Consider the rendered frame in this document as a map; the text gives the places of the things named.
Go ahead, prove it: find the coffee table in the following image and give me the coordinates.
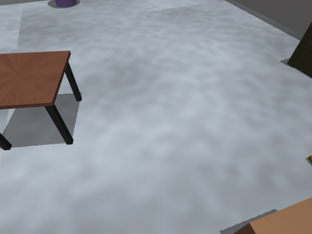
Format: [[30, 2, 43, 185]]
[[0, 51, 82, 150]]

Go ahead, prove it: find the armchair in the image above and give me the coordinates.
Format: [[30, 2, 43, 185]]
[[287, 22, 312, 78]]

